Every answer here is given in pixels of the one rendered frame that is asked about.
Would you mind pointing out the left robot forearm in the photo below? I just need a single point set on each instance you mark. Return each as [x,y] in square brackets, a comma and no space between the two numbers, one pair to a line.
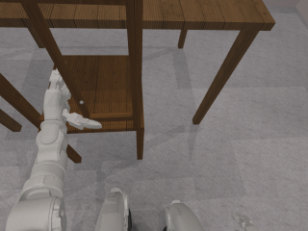
[47,175]

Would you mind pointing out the left robot thigh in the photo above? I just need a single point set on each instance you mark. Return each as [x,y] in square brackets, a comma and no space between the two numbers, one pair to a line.
[114,210]

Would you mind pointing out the table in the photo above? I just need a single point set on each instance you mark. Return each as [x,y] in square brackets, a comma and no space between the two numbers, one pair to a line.
[247,16]

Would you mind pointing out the left robot hand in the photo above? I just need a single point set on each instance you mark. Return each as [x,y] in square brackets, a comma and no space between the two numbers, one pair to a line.
[55,99]

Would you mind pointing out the robot thigh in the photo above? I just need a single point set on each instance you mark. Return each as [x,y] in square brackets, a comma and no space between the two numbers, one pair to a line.
[114,210]
[180,217]

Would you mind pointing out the right robot thigh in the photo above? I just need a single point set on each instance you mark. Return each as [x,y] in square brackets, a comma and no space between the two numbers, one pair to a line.
[180,217]

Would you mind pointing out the left robot upper arm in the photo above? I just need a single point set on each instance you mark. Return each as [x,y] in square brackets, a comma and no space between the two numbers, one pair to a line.
[39,214]

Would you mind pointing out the right robot hand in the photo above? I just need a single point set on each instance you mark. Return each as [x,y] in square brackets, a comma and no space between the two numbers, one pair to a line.
[244,222]

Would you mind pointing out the chair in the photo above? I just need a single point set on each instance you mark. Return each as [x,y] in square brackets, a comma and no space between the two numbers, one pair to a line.
[109,85]

